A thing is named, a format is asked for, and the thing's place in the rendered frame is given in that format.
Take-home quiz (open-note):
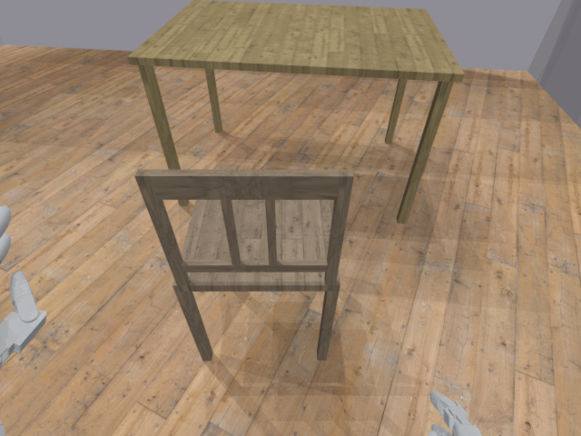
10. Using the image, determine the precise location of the robot left hand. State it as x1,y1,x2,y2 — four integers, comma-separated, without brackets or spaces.
0,205,46,369

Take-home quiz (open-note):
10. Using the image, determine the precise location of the chair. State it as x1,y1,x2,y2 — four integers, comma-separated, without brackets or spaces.
134,169,354,361

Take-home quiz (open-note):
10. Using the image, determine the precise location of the robot right hand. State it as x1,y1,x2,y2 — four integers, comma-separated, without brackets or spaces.
428,391,482,436

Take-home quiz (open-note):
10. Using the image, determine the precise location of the table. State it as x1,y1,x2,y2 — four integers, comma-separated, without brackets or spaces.
127,0,465,224

